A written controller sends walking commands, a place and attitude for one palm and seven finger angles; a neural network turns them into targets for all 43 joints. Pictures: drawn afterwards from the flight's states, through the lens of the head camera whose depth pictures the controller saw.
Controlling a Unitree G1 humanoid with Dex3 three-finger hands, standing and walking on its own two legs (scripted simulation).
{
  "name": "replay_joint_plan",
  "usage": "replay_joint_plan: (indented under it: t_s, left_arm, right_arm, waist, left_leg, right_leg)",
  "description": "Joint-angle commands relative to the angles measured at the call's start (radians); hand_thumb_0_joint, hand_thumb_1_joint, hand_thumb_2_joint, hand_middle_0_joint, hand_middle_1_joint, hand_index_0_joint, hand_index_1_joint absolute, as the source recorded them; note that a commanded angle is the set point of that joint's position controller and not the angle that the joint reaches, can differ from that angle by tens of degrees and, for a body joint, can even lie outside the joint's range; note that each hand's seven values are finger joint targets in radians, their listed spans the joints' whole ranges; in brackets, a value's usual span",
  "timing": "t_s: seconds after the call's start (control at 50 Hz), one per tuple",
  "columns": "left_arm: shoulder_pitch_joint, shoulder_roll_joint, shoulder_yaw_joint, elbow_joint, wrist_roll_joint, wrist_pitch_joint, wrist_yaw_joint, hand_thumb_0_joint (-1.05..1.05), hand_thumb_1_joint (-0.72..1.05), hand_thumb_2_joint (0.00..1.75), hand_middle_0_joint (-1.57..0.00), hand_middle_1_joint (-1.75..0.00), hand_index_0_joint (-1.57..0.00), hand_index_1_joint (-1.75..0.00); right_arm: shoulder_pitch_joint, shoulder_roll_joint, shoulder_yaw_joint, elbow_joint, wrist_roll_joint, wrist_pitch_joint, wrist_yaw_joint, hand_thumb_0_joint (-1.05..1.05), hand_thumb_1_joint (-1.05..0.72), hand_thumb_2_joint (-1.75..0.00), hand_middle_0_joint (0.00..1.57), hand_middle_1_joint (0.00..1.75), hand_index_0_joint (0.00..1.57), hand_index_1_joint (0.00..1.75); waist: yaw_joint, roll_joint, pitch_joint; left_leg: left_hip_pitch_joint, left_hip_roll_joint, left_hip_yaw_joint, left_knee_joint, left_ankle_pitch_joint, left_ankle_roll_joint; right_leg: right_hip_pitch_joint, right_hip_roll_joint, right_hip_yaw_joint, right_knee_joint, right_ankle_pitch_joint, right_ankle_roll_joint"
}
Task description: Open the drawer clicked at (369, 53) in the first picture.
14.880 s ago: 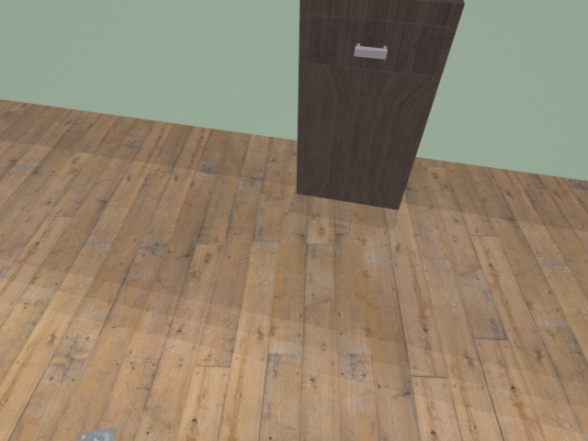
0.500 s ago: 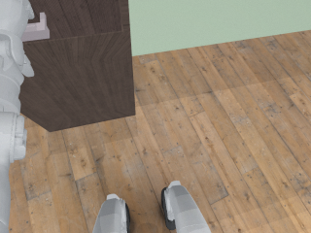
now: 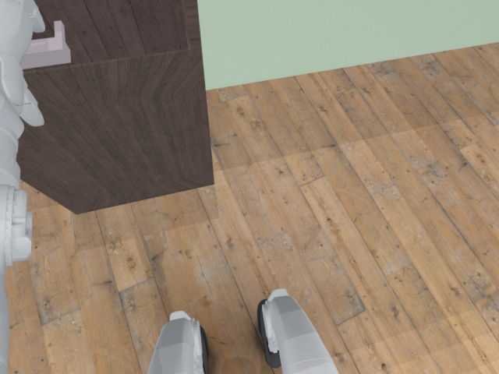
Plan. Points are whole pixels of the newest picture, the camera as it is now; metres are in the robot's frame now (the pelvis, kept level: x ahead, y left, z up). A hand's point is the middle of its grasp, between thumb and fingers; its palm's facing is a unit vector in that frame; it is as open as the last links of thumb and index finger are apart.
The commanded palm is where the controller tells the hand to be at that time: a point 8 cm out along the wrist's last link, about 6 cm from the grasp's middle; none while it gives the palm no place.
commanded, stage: lift the fingers back up to retry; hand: left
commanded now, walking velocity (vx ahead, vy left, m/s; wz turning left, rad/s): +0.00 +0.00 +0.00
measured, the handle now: (26, 43) +0.62 +0.24 +0.08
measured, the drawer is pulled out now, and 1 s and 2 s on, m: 0.00 0.00 0.00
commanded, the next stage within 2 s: re-aim the fingers above the handle in 0.66 s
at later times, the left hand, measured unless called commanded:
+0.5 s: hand (10, 56) +0.58 +0.25 +0.09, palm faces -0.06 +0.00 -1.00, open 13.5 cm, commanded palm +0.58 +0.25 +0.17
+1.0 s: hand (11, 55) +0.58 +0.25 +0.10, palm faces -0.06 -0.02 -1.00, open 13.3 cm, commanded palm +0.58 +0.26 +0.17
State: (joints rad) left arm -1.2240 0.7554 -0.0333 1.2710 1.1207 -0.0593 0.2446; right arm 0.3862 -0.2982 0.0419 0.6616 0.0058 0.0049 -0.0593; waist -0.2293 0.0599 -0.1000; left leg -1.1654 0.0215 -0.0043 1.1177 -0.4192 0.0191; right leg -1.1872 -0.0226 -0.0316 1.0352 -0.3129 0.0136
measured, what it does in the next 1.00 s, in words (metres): rises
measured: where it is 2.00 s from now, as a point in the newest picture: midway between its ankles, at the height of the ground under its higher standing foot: (236, 358)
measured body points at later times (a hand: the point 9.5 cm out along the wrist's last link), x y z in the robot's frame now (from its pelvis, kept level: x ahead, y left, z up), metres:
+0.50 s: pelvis +0.05 +0.01 +0.05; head +0.18 +0.01 +0.48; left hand +0.58 +0.24 +0.15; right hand +0.02 -0.26 -0.06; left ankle +0.05 +0.11 -0.64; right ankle +0.09 -0.13 -0.64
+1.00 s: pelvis +0.08 +0.01 +0.06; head +0.19 +0.00 +0.50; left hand +0.58 +0.24 +0.15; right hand +0.09 -0.27 -0.07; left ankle +0.05 +0.11 -0.64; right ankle +0.09 -0.13 -0.64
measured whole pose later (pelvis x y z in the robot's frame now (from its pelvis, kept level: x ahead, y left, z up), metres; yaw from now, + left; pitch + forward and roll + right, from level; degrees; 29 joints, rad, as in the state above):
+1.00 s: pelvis +0.08 +0.01 +0.06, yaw +0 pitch +20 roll -2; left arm -0.91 0.56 0.03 1.17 1.12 -0.10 0.32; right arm 0.33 -0.27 -0.02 0.73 -0.04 0.05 -0.02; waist -0.14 0.05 -0.11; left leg -0.73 0.02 0.00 0.78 -0.40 0.02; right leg -0.76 -0.02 -0.03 0.72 -0.31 0.02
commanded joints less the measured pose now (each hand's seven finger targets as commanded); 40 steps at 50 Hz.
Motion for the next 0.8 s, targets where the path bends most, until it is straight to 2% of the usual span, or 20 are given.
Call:
replay_joint_plan:
  t_s: [0.0, 0.08, 0.1, 0.14, 0.16, 0.18, 0.22, 0.24, 0.3, 0.34, 0.38, 0.44, 0.46, 0.5, 0.54, 0.58, 0.66, 0.7, 0.76, 0.78]
  left_arm:
    - [-0.382, 0.277, 0.067, -0.106, -0.024, 0.05, -0.016, 0.0, -0.5, 0.3, -0.3, -1.2, -0.3, -1.2]
    - [-0.399, 0.306, 0.089, -0.153, -0.032, 0.03, -0.009, 0.0, -0.5, 0.3, -0.3, -1.2, -0.3, -1.2]
    - [-0.393, 0.324, 0.108, -0.159, -0.035, 0.023, -0.007, 0.0, -0.5, 0.3, -0.3, -1.2, -0.3, -1.2]
    - [-0.396, 0.297, 0.095, -0.183, -0.035, 0.007, 0.001, 0.0, -0.5, 0.3, -0.3, -1.2, -0.3, -1.2]
    - [-0.385, 0.299, 0.104, -0.183, -0.037, 0.001, 0.007, 0.0, -0.5, 0.3, -0.3, -1.2, -0.3, -1.2]
    - [-0.389, 0.307, 0.11, -0.195, -0.035, -0.007, 0.015, 0.0, -0.5, 0.3, -0.3, -1.2, -0.3, -1.2]
    - [-0.407, 0.304, 0.117, -0.231, -0.033, -0.021, 0.034, 0.0, -0.5, 0.3, -0.3, -1.2, -0.3, -1.2]
    - [-0.403, 0.275, 0.103, -0.237, -0.032, -0.023, 0.044, 0.0, -0.5, 0.3, -0.3, -1.2, -0.3, -1.2]
    - [-0.414, 0.283, 0.132, -0.273, -0.035, -0.027, 0.078, 0.0, -0.5, 0.3, -0.3, -1.2, -0.3, -1.2]
    - [-0.42, 0.255, 0.123, -0.31, -0.032, -0.026, 0.099, 0.0, -0.5, 0.3, -0.3, -1.2, -0.3, -1.2]
    - [-0.435, 0.22, 0.108, -0.335, -0.03, -0.018, 0.116, 0.0, -0.5, 0.3, -0.3, -1.2, -0.3, -1.2]
    - [-0.44, 0.22, 0.122, -0.385, -0.031, -0.012, 0.133, 0.0, -0.5, 0.3, -0.3, -1.2, -0.3, -1.2]
    - [-0.445, 0.216, 0.127, -0.408, -0.033, -0.011, 0.136, 0.0, -0.5, 0.3, -0.3, -1.2, -0.3, -1.2]
    - [-0.394, 0.211, 0.136, -0.375, -0.038, -0.002, 0.137, 0.0, -0.5, 0.3, -0.3, -1.2, -0.3, -1.2]
    - [-0.361, 0.173, 0.118, -0.372, -0.04, -0.002, 0.138, 0.0, -0.5, 0.3, -0.3, -1.2, -0.3, -1.2]
    - [-0.339, 0.174, 0.125, -0.369, -0.038, 0.003, 0.141, 0.0, -0.5, 0.3, -0.3, -1.2, -0.3, -1.2]
    - [-0.321, 0.185, 0.141, -0.393, -0.032, -0.001, 0.146, 0.0, -0.5, 0.3, -0.3, -1.2, -0.3, -1.2]
    - [-0.306, 0.162, 0.133, -0.391, -0.036, -0.001, 0.144, 0.0, -0.5, 0.3, -0.3, -1.2, -0.3, -1.2]
    - [-0.299, 0.164, 0.134, -0.399, -0.028, 0.0, 0.148, 0.0, -0.5, 0.3, -0.3, -1.2, -0.3, -1.2]
    - [-0.284, 0.196, 0.16, -0.384, -0.03, 0.003, 0.148, 0.0, -0.5, 0.3, -0.3, -1.2, -0.3, -1.2]
  right_arm:
    - [0.208, -0.177, -0.068, -0.032, 0.004, -0.008, -0.014, 0.0, -0.9, -0.9, 0.2, 0.3, 0.2, 0.3]
    - [0.209, -0.173, -0.067, -0.028, -0.001, -0.009, -0.018, 0.0, -0.9, -0.9, 0.2, 0.3, 0.2, 0.3]
    - [0.209, -0.174, -0.068, -0.028, -0.001, -0.006, -0.018, 0.0, -0.9, -0.9, 0.2, 0.3, 0.2, 0.3]
    - [0.209, -0.166, -0.072, -0.025, -0.004, -0.008, -0.016, 0.0, -0.9, -0.9, 0.2, 0.3, 0.2, 0.3]
    - [0.209, -0.169, -0.073, -0.022, -0.005, -0.006, -0.017, 0.0, -0.9, -0.9, 0.2, 0.3, 0.2, 0.3]
    - [0.205, -0.168, -0.073, -0.019, -0.006, -0.006, -0.017, 0.0, -0.9, -0.9, 0.2, 0.3, 0.2, 0.3]
    - [0.21, -0.168, -0.08, -0.013, -0.01, -0.007, -0.015, 0.0, -0.9, -0.9, 0.2, 0.3, 0.2, 0.3]
    - [0.21, -0.165, -0.086, -0.01, -0.012, -0.009, -0.012, 0.0, -0.9, -0.9, 0.2, 0.3, 0.2, 0.3]
    - [0.211, -0.168, -0.095, 0.008, -0.02, -0.005, -0.007, 0.0, -0.9, -0.9, 0.2, 0.3, 0.2, 0.3]
    - [0.214, -0.164, -0.104, 0.018, -0.024, -0.004, 0.001, 0.0, -0.9, -0.9, 0.2, 0.3, 0.2, 0.3]
    - [0.208, -0.161, -0.111, 0.027, -0.026, -0.002, 0.006, 0.0, -0.9, -0.9, 0.2, 0.3, 0.2, 0.3]
    - [0.199, -0.159, -0.116, 0.036, -0.03, 0.002, 0.012, 0.0, -0.9, -0.9, 0.2, 0.3, 0.2, 0.3]
    - [0.197, -0.158, -0.12, 0.037, -0.031, 0.004, 0.012, 0.0, -0.9, -0.9, 0.2, 0.3, 0.2, 0.3]
    - [0.187, -0.157, -0.12, 0.047, -0.033, 0.012, 0.014, 0.0, -0.9, -0.9, 0.2, 0.3, 0.2, 0.3]
    - [0.182, -0.154, -0.123, 0.049, -0.033, 0.014, 0.018, 0.0, -0.9, -0.9, 0.2, 0.3, 0.2, 0.3]
    - [0.172, -0.154, -0.124, 0.051, -0.034, 0.02, 0.022, 0.0, -0.9, -0.9, 0.2, 0.3, 0.2, 0.3]
    - [0.16, -0.152, -0.128, 0.047, -0.038, 0.028, 0.025, 0.0, -0.9, -0.9, 0.2, 0.3, 0.2, 0.3]
    - [0.152, -0.148, -0.129, 0.042, -0.039, 0.033, 0.026, 0.0, -0.9, -0.9, 0.2, 0.3, 0.2, 0.3]
    - [0.145, -0.147, -0.132, 0.042, -0.039, 0.036, 0.026, 0.0, -0.9, -0.9, 0.2, 0.3, 0.2, 0.3]
    - [0.142, -0.151, -0.131, 0.045, -0.039, 0.038, 0.027, 0.0, -0.9, -0.9, 0.2, 0.3, 0.2, 0.3]
  waist:
    - [-0.032, 0.016, -0.46]
    - [-0.017, 0.044, -0.492]
    - [-0.009, 0.026, -0.505]
    - [-0.001, 0.074, -0.495]
    - [-0.004, 0.037, -0.484]
    - [0.004, 0.056, -0.476]
    - [0.008, 0.075, -0.503]
    - [0.009, 0.093, -0.498]
    - [0.017, 0.08, -0.519]
    - [0.025, 0.117, -0.551]
    - [0.022, 0.136, -0.543]
    - [0.039, 0.163, -0.567]
    - [0.038, 0.151, -0.579]
    - [0.042, 0.122, -0.536]
    - [0.047, 0.128, -0.512]
    - [0.052, 0.121, -0.492]
    - [0.064, 0.112, -0.522]
    - [0.063, 0.086, -0.521]
    - [0.063, 0.091, -0.523]
    - [0.07, 0.068, -0.523]
  left_leg:
    - [0.223, -0.038, -0.008, -0.22, -0.082, 0.045]
    - [0.282, -0.039, -0.011, -0.252, -0.048, 0.044]
    - [0.299, -0.04, -0.012, -0.258, -0.027, 0.045]
    - [0.343, -0.04, -0.014, -0.278, -0.008, 0.039]
    - [0.354, -0.038, -0.018, -0.288, -0.004, 0.04]
    - [0.365, -0.039, -0.017, -0.298, 0.009, 0.038]
    - [0.419, -0.038, -0.022, -0.311, 0.045, 0.035]
    - [0.45, -0.038, -0.023, -0.318, 0.069, 0.033]
    - [0.519, -0.034, -0.027, -0.333, 0.149, 0.03]
    - [0.585, -0.034, -0.029, -0.344, 0.218, 0.022]
    - [0.642, -0.032, -0.031, -0.357, 0.262, 0.016]
    - [0.708, -0.032, -0.03, -0.368, 0.36, 0.009]
    - [0.735, -0.029, -0.031, -0.372, 0.392, 0.007]
    - [0.726, -0.031, -0.025, -0.375, 0.43, 0.008]
    - [0.732, -0.032, -0.023, -0.383, 0.457, 0.004]
    - [0.737, -0.032, -0.02, -0.387, 0.48, 0.003]
    - [0.747, -0.034, -0.013, -0.385, 0.527, 0.002]
    - [0.745, -0.036, -0.007, -0.383, 0.55, 0.005]
    - [0.746, -0.036, -0.002, -0.382, 0.555, 0.006]
    - [0.729, -0.039, 0.0, -0.381, 0.539, 0.008]
  right_leg:
    - [0.401, 0.051, 0.016, -0.209, -0.102, -0.011]
    - [0.456, 0.052, 0.018, -0.235, -0.069, -0.009]
    - [0.475, 0.055, 0.02, -0.243, -0.055, -0.011]
    - [0.474, 0.056, 0.015, -0.257, -0.042, -0.014]
    - [0.479, 0.057, 0.013, -0.267, -0.038, -0.013]
    - [0.488, 0.057, 0.014, -0.275, -0.029, -0.013]
    - [0.494, 0.059, 0.011, -0.287, -0.006, -0.017]
    - [0.486, 0.061, 0.007, -0.293, 0.01, -0.02]
    - [0.511, 0.066, 0.002, -0.313, 0.06, -0.023]
    - [0.525, 0.068, -0.004, -0.321, 0.1, -0.026]
    - [0.519, 0.071, -0.01, -0.335, 0.12, -0.029]
    - [0.558, 0.073, -0.015, -0.346, 0.18, -0.033]
    - [0.573, 0.074, -0.018, -0.35, 0.2, -0.033]
    - [0.598, 0.075, -0.017, -0.36, 0.239, -0.034]
    - [0.601, 0.074, -0.02, -0.361, 0.26, -0.034]
    - [0.613, 0.074, -0.021, -0.363, 0.277, -0.034]
    - [0.657, 0.071, -0.016, -0.355, 0.33, -0.034]
    - [0.681, 0.072, -0.015, -0.358, 0.36, -0.033]
    - [0.683, 0.069, -0.012, -0.354, 0.374, -0.03]
    - [0.702, 0.069, -0.01, -0.353, 0.377, -0.028]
